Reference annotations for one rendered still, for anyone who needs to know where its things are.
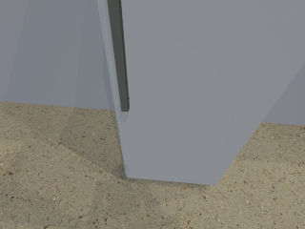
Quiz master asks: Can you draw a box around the handle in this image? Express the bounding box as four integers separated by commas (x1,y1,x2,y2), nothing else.
107,0,130,113

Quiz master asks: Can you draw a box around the fridge door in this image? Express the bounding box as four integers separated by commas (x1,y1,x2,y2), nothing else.
99,0,305,186

